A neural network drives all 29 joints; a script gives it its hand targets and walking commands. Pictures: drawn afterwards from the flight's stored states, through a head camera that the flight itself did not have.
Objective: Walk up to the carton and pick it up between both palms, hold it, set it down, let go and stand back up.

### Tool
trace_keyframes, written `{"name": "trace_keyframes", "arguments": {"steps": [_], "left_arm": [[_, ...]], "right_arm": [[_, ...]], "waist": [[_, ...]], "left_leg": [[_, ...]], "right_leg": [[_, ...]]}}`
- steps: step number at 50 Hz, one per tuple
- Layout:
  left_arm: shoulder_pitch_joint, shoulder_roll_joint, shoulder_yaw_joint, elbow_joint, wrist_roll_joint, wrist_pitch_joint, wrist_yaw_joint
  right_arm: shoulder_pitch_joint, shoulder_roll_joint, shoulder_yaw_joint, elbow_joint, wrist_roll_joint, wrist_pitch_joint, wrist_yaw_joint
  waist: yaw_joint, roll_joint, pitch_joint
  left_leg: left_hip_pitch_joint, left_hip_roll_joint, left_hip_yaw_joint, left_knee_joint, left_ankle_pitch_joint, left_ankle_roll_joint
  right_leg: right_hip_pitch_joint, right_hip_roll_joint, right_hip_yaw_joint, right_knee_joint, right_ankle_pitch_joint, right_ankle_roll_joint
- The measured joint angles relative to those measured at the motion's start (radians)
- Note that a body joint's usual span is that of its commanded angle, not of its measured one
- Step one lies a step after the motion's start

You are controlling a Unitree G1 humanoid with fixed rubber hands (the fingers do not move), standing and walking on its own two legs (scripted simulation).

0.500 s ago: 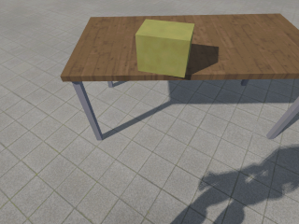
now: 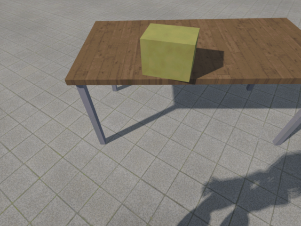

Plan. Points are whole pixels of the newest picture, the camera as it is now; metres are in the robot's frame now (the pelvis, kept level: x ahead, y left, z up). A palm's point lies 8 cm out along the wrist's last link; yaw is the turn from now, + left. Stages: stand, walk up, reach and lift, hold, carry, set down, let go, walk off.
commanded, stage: walk up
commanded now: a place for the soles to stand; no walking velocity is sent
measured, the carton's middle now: (169, 52) +0.89 -0.06 -0.01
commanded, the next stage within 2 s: none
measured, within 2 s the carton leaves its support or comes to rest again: neither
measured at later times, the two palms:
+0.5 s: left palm (63, 202) +0.22 +0.31 -0.14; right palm out of the picture +0.15 -0.31 -0.13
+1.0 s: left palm (74, 166) +0.34 +0.31 -0.14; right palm (251, 159) +0.37 -0.33 -0.13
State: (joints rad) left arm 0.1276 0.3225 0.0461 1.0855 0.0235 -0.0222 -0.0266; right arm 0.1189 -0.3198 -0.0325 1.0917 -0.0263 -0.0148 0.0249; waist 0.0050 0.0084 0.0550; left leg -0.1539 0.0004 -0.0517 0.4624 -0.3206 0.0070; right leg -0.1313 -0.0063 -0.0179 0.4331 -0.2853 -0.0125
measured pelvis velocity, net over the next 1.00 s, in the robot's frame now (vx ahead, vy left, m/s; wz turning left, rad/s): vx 0.30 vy -0.02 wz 0.04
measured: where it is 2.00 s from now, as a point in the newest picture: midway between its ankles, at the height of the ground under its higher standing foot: (165, 181)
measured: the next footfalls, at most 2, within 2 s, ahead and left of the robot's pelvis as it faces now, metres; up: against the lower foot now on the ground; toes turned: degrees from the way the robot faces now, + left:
right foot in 0.52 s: +0.37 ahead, -0.11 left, +0.00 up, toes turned -3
left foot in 0.96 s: +0.43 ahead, +0.11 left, +0.00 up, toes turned +5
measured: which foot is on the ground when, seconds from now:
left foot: down 0.00-0.62, up 0.64-0.94, down 0.96-1.00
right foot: down 0.00-0.18, up 0.20-0.50, down 0.52-1.00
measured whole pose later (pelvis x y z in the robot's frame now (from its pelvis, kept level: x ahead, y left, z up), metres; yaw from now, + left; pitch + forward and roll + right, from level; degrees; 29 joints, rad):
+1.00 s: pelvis +0.30 -0.02 -0.03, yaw +2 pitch -6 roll -2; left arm 0.29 0.42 0.10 0.84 0.02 -0.04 -0.06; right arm 0.30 -0.37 -0.07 0.89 -0.03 -0.06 0.05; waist 0.03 -0.01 0.13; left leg -0.39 0.07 0.02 0.74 -0.26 0.01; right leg -0.27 0.01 -0.12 0.74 -0.38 -0.06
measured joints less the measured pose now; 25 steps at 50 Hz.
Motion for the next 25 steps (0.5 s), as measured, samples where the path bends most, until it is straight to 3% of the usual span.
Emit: {"name": "trace_keyframes", "arguments": {"steps": [3, 6, 9, 11, 13, 16, 20, 25], "left_arm": [[0.053, 0.016, 0.018, -0.026, 0.009, -0.009, -0.016], [0.087, 0.030, 0.032, -0.051, 0.015, -0.013, -0.020], [0.121, 0.051, 0.042, -0.067, 0.014, -0.009, -0.024], [0.151, 0.069, 0.050, -0.063, 0.011, 0.009, -0.022], [0.156, 0.081, 0.053, -0.051, 0.010, 0.027, -0.017], [0.130, 0.090, 0.045, -0.068, -0.002, 0.018, -0.012], [0.118, 0.080, 0.031, -0.118, -0.015, 0.003, -0.011], [0.081, 0.063, 0.019, -0.147, -0.004, 0.009, -0.035]], "right_arm": [[0.045, -0.020, -0.016, -0.024, -0.014, -0.002, 0.019], [0.094, -0.049, -0.038, -0.047, -0.021, -0.006, 0.024], [0.125, -0.063, -0.055, -0.051, -0.016, -0.022, 0.025], [0.134, -0.052, -0.062, -0.060, -0.021, -0.048, 0.020], [0.154, -0.039, -0.060, -0.073, -0.017, -0.066, 0.012], [0.194, -0.027, -0.058, -0.089, -0.018, -0.071, 0.004], [0.216, -0.028, -0.055, -0.117, -0.012, -0.063, -0.001], [0.221, -0.036, -0.050, -0.165, 0.002, -0.061, -0.004]], "waist": [[-0.003, 0.005, -0.037], [-0.013, 0.025, -0.038], [0.007, 0.011, -0.021], [0.011, -0.035, -0.028], [-0.019, -0.060, -0.031], [-0.036, -0.082, 0.002], [-0.018, -0.097, 0.047], [-0.033, -0.102, 0.076]], "left_leg": [[-0.039, 0.000, 0.000, 0.105, -0.126, 0.025], [-0.082, 0.019, 0.036, 0.200, -0.149, 0.037], [-0.048, 0.010, 0.071, 0.158, -0.007, 0.026], [-0.013, -0.027, 0.098, 0.126, -0.046, 0.026], [0.008, -0.049, 0.087, 0.096, -0.034, 0.031], [0.068, -0.065, 0.059, 0.036, -0.021, 0.031], [0.156, -0.069, 0.085, -0.008, -0.049, 0.027], [0.242, -0.073, 0.114, -0.004, -0.123, 0.008]], "right_leg": [[-0.010, 0.006, 0.001, 0.036, -0.023, -0.005], [0.012, 0.004, -0.034, 0.057, -0.023, 0.014], [0.031, -0.018, -0.025, 0.112, -0.088, 0.027], [-0.031, -0.027, 0.045, 0.273, -0.161, 0.000], [-0.114, 0.017, 0.110, 0.470, -0.184, -0.015], [-0.209, 0.036, 0.109, 0.601, -0.135, -0.030], [-0.314, 0.001, 0.098, 0.561, -0.085, -0.011], [-0.355, -0.066, 0.055, 0.301, -0.013, -0.004]]}}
